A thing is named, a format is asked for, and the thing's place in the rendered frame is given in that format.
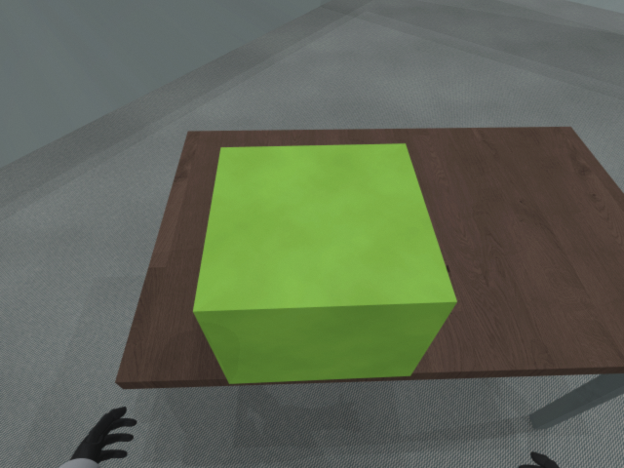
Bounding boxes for carton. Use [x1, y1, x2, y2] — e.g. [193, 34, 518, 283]
[193, 143, 457, 384]

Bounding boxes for left robot hand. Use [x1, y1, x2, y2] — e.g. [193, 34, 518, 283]
[69, 407, 137, 464]

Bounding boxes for table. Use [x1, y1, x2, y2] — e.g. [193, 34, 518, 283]
[115, 127, 624, 429]

